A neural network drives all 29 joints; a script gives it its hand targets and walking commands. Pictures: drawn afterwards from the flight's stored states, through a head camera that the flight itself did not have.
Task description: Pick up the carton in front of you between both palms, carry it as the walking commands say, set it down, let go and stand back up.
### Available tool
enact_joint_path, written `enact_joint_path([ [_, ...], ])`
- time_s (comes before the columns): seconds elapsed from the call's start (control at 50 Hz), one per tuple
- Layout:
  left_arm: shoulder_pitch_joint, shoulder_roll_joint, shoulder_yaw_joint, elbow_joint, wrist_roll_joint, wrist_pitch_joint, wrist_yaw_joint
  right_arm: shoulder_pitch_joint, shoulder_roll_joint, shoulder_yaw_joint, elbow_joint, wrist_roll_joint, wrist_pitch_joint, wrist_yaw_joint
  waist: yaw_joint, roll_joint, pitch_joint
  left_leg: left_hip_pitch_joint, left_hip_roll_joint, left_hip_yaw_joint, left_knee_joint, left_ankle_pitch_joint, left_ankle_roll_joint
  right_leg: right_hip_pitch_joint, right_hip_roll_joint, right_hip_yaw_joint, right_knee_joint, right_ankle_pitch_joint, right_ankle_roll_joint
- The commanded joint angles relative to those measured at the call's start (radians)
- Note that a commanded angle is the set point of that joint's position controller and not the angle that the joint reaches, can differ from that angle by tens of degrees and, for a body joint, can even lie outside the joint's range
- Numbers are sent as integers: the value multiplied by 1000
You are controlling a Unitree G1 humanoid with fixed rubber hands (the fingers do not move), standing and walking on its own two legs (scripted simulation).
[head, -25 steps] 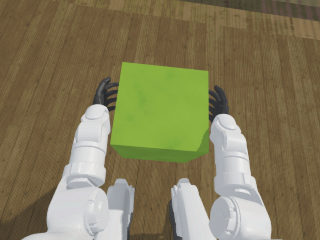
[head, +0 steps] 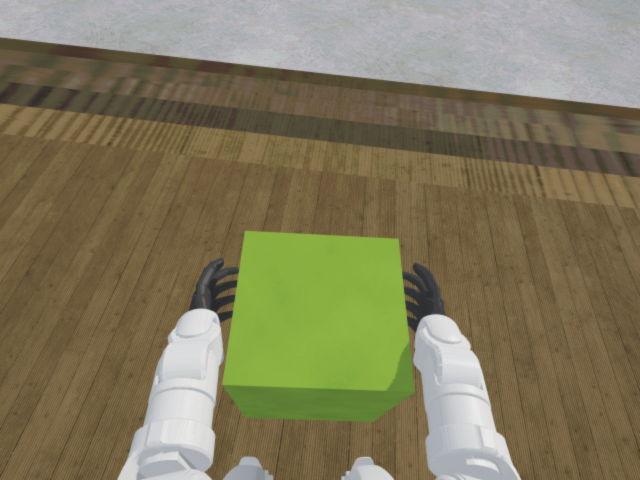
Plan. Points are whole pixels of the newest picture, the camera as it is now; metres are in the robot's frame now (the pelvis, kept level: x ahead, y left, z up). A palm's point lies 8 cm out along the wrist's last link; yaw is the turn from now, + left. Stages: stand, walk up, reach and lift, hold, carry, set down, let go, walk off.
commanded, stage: reach and lift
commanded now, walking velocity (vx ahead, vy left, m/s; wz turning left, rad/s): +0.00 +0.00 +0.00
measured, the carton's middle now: (315, 335) +0.35 -0.01 -0.09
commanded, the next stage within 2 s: hold in 1.36 s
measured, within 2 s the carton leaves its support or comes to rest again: neither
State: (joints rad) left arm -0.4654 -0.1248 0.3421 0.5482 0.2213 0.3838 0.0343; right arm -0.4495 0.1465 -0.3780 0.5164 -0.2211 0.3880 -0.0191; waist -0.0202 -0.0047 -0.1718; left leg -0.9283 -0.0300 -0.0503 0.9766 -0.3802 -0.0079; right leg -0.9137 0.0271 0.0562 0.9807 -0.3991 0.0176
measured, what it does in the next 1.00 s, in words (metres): rises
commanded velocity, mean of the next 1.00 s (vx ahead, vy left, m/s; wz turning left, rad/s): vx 0.00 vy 0.00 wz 0.00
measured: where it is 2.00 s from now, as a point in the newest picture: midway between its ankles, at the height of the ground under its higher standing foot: outside the picture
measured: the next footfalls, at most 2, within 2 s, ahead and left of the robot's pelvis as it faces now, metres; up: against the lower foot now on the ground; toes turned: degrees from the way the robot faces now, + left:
none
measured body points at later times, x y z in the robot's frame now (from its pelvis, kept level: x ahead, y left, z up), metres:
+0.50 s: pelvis +0.01 +0.00 +0.07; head -0.02 +0.00 +0.51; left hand +0.32 +0.15 +0.08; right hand +0.33 -0.15 +0.09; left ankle +0.05 +0.12 -0.67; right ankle +0.04 -0.13 -0.67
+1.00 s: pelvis +0.02 +0.00 +0.07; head +0.00 +0.00 +0.52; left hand +0.33 +0.15 +0.09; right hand +0.33 -0.15 +0.10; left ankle +0.05 +0.12 -0.67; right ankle +0.04 -0.13 -0.67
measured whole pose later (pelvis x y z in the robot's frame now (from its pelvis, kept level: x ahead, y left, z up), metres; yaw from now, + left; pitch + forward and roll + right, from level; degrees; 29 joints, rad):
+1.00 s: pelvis +0.02 +0.00 +0.07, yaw +0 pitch -5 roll +0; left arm -0.31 -0.16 0.28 0.33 0.30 0.64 -0.01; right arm -0.32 0.17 -0.28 0.34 -0.31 0.64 0.03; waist 0.00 -0.01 0.03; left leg -0.12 -0.02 -0.06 0.40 -0.19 0.00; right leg -0.11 0.01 0.06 0.41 -0.21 0.01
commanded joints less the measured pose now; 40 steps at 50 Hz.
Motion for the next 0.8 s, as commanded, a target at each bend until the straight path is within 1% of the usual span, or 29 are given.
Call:
enact_joint_path([
  [0.0, -483, -1051, -592, 12, -151, 1, -244, -487, 1031, 615, 41, 147, 8, 240, 4, 12, -479, 426, -96, -24, -193, 276, 14, 353, 101, 11, -193, 288, -15],
  [0.16, -359, -1033, -635, -72, -164, 71, -254, -362, 1013, 658, -35, 156, 74, 244, 12, 8, -324, 650, -79, -31, -372, 382, 12, 574, 78, 19, -378, 385, -14],
  [0.26, -314, -1015, -662, -146, -178, 133, -260, -311, 1007, 687, -102, 170, 133, 250, 14, 1, -215, 758, -68, -30, -477, 384, 9, 692, 66, 21, -485, 391, -16],
  [0.32, -300, -998, -640, -162, -170, 173, -264, -292, 990, 664, -106, 158, 173, 253, 17, -2, -120, 781, -65, -26, -530, 330, 12, 728, 61, 25, -543, 346, -18],
  [0.42, -328, -969, -547, -115, -125, 210, -280, -324, 958, 572, -60, 117, 207, 264, 17, -4, 12, 779, -59, -18, -578, 182, 21, 713, 50, 20, -593, 198, -26],
  [0.44, -351, -967, -529, -106, -117, 209, -284, -346, 956, 555, -51, 110, 207, 267, 17, -4, 22, 777, -59, -15, -579, 159, 23, 708, 49, 18, -595, 170, -29],
  [0.48, -398, -976, -530, -115, -119, 206, -291, -392, 969, 555, -59, 110, 203, 272, 16, -4, 8, 791, -57, -12, -576, 145, 25, 710, 47, 15, -595, 150, -32],
  [0.58, -459, -991, -548, -135, -129, 200, -295, -454, 987, 576, -77, 120, 197, 278, 18, 1, -52, 812, -55, -9, -575, 159, 24, 747, 50, 11, -588, 170, -31],
  [0.68, -446, -991, -558, -142, -129, 204, -291, -448, 974, 587, -89, 119, 199, 278, 18, 7, -73, 836, -55, -11, -588, 186, 19, 774, 55, 6, -595, 199, -27],
  [0.78, -407, -981, -570, -167, -131, 213, -284, -407, 957, 593, -113, 117, 206, 275, 15, 7, -77, 865, -55, -13, -603, 242, 12, 799, 58, 5, -609, 256, -24],
])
